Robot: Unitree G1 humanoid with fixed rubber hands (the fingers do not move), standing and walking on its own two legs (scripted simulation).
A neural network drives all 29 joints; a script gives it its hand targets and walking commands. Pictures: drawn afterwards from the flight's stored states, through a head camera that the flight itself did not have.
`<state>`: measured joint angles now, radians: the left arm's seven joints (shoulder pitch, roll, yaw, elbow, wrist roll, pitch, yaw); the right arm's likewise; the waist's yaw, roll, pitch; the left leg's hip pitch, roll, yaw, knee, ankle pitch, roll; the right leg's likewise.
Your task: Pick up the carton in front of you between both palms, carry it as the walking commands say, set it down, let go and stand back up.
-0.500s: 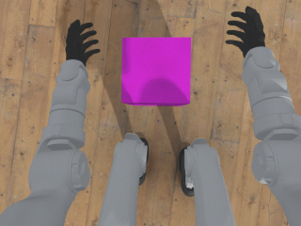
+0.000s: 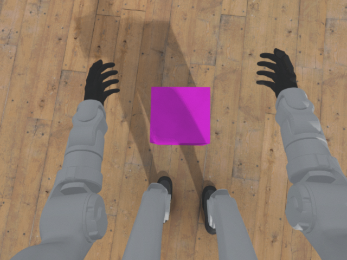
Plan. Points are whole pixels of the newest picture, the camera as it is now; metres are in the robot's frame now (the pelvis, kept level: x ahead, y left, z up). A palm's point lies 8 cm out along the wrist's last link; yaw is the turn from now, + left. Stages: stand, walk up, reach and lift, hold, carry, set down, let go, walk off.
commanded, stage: let go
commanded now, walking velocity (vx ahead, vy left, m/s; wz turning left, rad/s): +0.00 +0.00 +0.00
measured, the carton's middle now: (180, 119) +0.47 +0.04 -0.52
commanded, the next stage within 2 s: stand in 1.16 s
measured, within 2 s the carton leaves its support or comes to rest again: neither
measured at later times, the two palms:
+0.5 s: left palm (47, 165) +0.30 +0.24 +0.02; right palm (345, 161) +0.33 -0.22 +0.01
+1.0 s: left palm (29, 221) +0.24 +0.22 +0.06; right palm out of the picture +0.25 -0.24 +0.07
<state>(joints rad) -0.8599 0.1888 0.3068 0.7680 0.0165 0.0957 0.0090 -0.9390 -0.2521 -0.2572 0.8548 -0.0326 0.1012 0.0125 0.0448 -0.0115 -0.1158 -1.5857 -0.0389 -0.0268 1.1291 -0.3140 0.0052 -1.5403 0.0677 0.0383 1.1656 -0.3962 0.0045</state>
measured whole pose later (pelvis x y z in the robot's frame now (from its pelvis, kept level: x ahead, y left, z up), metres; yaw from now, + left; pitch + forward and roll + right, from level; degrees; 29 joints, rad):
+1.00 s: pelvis +0.08 -0.01 +0.13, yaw +1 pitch -5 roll +1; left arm 0.21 0.21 0.05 0.41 0.02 0.14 -0.08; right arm 0.21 -0.21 -0.04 0.43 0.00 0.13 0.07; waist 0.00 -0.02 0.11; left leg -0.12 -0.04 -0.05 0.44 -0.24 0.00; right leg -0.06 0.04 0.05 0.45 -0.31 -0.03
